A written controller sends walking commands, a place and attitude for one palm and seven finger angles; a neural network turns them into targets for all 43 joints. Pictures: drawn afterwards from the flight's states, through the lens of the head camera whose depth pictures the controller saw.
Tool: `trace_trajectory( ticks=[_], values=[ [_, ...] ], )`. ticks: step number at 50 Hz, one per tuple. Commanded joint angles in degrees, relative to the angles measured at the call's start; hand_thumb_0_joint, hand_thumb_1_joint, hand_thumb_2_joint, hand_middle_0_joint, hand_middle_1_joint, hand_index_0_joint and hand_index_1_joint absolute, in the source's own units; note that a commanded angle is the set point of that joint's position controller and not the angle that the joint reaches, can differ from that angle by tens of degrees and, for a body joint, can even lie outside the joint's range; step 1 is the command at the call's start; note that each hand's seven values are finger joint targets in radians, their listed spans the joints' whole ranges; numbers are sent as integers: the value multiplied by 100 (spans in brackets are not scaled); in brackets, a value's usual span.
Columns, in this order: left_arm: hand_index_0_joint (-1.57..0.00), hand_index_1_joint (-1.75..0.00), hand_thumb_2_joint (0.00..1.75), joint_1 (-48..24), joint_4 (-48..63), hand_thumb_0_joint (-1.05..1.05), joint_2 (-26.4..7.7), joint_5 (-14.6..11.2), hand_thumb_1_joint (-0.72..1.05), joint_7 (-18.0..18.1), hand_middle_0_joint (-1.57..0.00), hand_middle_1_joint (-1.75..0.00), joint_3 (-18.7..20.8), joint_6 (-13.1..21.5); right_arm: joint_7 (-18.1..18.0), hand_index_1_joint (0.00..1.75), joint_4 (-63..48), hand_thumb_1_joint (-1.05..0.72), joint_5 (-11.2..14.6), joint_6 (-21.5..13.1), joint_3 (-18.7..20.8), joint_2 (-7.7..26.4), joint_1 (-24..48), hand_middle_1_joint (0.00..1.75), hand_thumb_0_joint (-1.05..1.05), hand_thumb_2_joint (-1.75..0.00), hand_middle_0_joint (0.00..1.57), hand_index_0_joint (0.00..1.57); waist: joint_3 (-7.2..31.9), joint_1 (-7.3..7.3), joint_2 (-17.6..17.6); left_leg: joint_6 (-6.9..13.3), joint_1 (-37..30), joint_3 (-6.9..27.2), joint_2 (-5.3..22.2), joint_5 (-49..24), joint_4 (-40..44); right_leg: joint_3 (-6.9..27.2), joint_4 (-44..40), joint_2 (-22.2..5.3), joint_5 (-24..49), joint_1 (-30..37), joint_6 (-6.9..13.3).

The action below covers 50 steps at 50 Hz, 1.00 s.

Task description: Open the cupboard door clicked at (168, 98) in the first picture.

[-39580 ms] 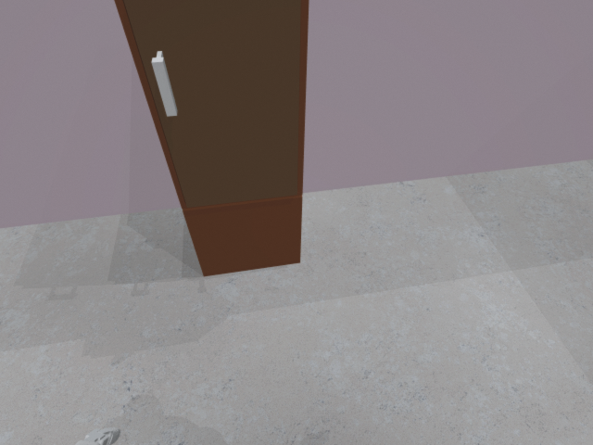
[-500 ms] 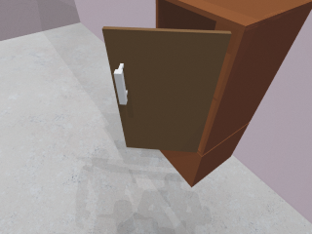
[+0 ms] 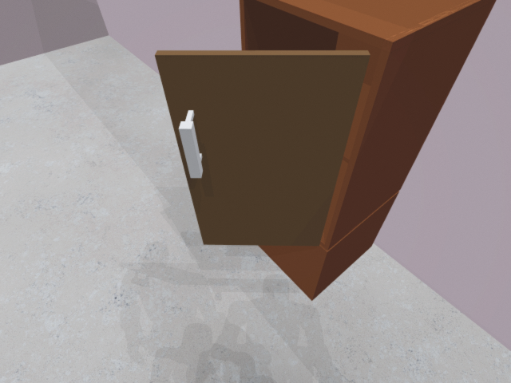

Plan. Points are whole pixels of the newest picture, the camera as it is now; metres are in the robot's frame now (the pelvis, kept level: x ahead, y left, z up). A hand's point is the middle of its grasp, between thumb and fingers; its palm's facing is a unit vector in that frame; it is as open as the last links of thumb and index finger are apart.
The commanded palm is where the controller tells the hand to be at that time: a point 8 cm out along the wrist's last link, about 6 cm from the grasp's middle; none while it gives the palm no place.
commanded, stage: look again from close up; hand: left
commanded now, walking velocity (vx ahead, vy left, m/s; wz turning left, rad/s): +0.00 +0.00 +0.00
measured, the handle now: (193, 144) +0.53 +0.15 +0.08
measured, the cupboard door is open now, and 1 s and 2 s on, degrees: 49 49 49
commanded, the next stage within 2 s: raise the hand with hooked fingers in 0.56 s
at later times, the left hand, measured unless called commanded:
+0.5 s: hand out of the picture +0.01 +0.14 -0.17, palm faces +0.01 -0.98 -0.18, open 7.4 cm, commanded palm none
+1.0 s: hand (191, 306) +0.23 +0.11 +0.01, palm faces +0.04 -1.00 +0.01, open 8.1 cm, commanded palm +0.15 +0.19 -0.03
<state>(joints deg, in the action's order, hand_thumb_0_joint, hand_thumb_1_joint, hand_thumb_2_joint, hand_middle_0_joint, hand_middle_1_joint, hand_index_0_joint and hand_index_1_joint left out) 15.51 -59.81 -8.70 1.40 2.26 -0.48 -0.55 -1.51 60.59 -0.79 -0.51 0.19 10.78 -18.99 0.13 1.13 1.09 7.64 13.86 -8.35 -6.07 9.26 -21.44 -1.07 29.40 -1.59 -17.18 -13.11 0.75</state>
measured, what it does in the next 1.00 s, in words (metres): shifts its weight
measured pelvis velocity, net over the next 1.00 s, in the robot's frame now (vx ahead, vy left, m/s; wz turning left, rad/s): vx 0.02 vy -0.06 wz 0.05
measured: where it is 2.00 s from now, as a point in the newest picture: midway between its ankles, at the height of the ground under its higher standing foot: outside the picture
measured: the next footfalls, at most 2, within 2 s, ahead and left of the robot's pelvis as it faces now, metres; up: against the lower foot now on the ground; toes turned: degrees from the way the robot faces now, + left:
none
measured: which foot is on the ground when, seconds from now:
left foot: down 0.00-1.00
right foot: down 0.00-1.00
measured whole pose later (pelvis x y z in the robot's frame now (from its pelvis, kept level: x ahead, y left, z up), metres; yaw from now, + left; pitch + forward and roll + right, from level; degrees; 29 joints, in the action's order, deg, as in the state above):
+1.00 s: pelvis +0.02 -0.06 -0.04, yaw +3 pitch +8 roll +1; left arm 18.8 -9.2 -9.8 -13.3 -12.6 6.8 24.8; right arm -0.9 37.8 1.0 -12.5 1.7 14.5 -10.3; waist 8.9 2.5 -1.6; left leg 2.7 33.4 -4.5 -2.0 20.8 -45.7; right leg -3.8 47.9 2.0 -27.1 -29.2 4.5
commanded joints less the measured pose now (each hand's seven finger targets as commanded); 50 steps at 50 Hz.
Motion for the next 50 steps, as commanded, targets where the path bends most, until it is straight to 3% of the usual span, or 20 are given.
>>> trace_trajectory(
  ticks=[1,12,15,21,32,33,34,35,36,37,38,40,41,42,44,45,46,48,49,50],
  values=[
    [-20,-30,90,385,3,0,-546,-38,90,2,-20,-30,60,78,-30,30,-199,-90,-12,-162,54,472,-76,30,0,-90,20,20,-215,-147,-136,-402,-187,1769,1449,443,906,411,-535,-340,232,-148,251],
    [-20,-30,90,327,-213,0,-473,-69,90,19,-20,-30,6,108,-48,30,137,-90,-2,-190,6,399,-166,30,0,-90,20,20,-275,-79,-74,-399,-436,1522,1367,-112,738,486,-740,-415,441,-74,217],
    [-20,-30,90,376,-269,0,-445,-68,90,17,-20,-30,-5,107,-58,30,188,-90,3,-191,5,397,-157,30,0,-90,20,20,-320,-90,-128,-389,-461,1545,1382,-58,768,478,-748,-412,439,-90,209],
    [-20,-30,90,471,-340,0,-400,-63,90,32,-20,-30,-27,154,-68,30,265,-90,16,-199,-21,314,-102,30,0,-90,20,20,-248,-76,-284,-362,-684,1326,1307,-698,487,541,-897,-486,750,-22,205],
    [-20,-30,90,601,-411,0,-371,-73,90,47,-20,-30,-39,173,-94,30,350,-90,23,-209,-59,303,-16,30,0,-90,20,20,-258,-99,-220,-361,-775,1243,1271,-1132,327,554,-942,-506,1004,140,198],
    [-20,-30,90,877,-477,0,-449,34,90,248,-20,-30,-40,315,-23,30,-69,-90,70,-203,-55,554,214,30,0,-90,20,20,-424,-147,-468,-509,-352,1311,1395,-2245,-670,488,-844,-538,1850,5,43],
    [-20,-32,89,-2934,8303,0,-1706,-1070,88,217,-20,-32,557,1300,-193,30,-2178,-90,294,-900,239,1598,-104,30,0,-90,20,20,2454,630,651,-763,-2398,1396,834,-2376,-373,-20,-188,55,1822,-222,6],
    [-20,-33,88,-1100,7365,0,-1318,-708,85,412,-20,-33,410,996,-297,30,-1834,-90,260,-1477,-88,1034,433,30,0,-90,20,20,2446,44,1636,-915,-2634,1403,1173,-2958,29,-8,496,126,404,-441,168],
    [-21,-34,87,-781,6749,0,-1081,-676,83,656,-21,-34,202,700,-293,30,-1486,-90,253,-1627,43,978,394,30,0,-90,20,20,1893,43,1675,-1136,-1983,1441,1127,-2416,134,-34,637,91,-320,-768,135],
    [-21,-36,86,813,5299,0,254,-775,81,673,-21,-36,-493,147,-243,30,-1453,-90,318,-1594,68,616,168,30,0,-90,20,20,815,158,921,-1011,-1293,1557,1167,-1623,278,-136,681,91,-466,-1100,101],
    [-21,-37,85,301,6285,0,379,-1024,78,568,-21,-37,-730,193,-209,30,-1940,-90,389,-1635,75,882,251,30,0,-90,20,20,352,126,552,-863,-753,1560,1131,-852,106,-213,526,42,-339,-1063,68],
    [-21,-40,83,307,6586,0,-230,-1029,74,389,-21,-40,-237,681,-253,30,-2235,-90,319,-1795,160,1198,584,30,0,-90,20,20,267,191,-259,-661,-253,1393,877,-58,-595,-233,-133,106,131,-1057,118],
    [-21,-42,82,447,6254,0,-350,-995,71,276,-21,-42,-75,858,-233,30,-2414,-90,261,-1796,177,1248,584,30,0,-90,20,20,224,283,-803,-601,1,1341,750,-85,-957,-194,-196,90,204,-1143,119],
    [-22,-43,81,532,5804,0,-240,-1003,69,116,-22,-43,18,1079,-204,30,-2452,-90,160,-1737,228,1246,546,30,0,-90,20,20,67,336,-1428,-589,330,1312,691,-77,-1281,-215,-103,104,198,-1565,82],
    [-22,-47,79,1789,4800,0,37,-1235,64,-452,-22,-47,327,1748,-153,30,-2653,-90,111,-1624,334,1224,880,30,0,-90,20,20,18,-58,-2526,-663,1340,1210,644,-108,-1746,-350,566,192,639,-1922,-14],
    [-22,-48,78,2209,4714,0,-95,-1394,62,-807,-22,-48,606,2115,-100,30,-2777,-90,115,-1563,361,1193,1045,30,0,-90,20,20,137,-236,-2616,-718,1806,1128,577,51,-1924,-267,811,145,875,-1902,-60],
    [-22,-50,77,2682,4488,0,-466,-1505,60,-1200,-22,-50,1114,2390,-8,30,-2891,-90,160,-1498,411,1172,1137,30,0,-90,20,20,292,-523,-2160,-787,2023,1013,494,2,-2061,-62,1028,48,1456,-1651,-35],
    [-22,-53,75,2454,4764,0,-930,-1747,55,-2014,-22,-53,1549,2973,103,30,-3238,-90,190,-1413,457,1241,1252,30,0,-90,20,20,904,-541,-931,-887,2131,862,384,-170,-2439,227,1493,-99,2255,-1346,20],
    [-23,-54,74,2356,4967,0,-1273,-1732,53,-2193,-23,-54,1892,3096,120,30,-3407,-90,190,-1347,471,1205,1284,30,0,-90,20,20,1170,-619,-328,-856,2122,766,362,-233,-2539,326,1587,-125,2327,-1227,41],
    [-23,-55,73,2220,5363,0,-1438,-1702,50,-2254,-23,-55,1969,3066,116,30,-3623,-90,204,-1258,446,1151,1413,30,0,-90,20,20,1301,-677,262,-807,2084,657,347,-209,-2579,392,1597,-112,2098,-1243,62]
  ],
)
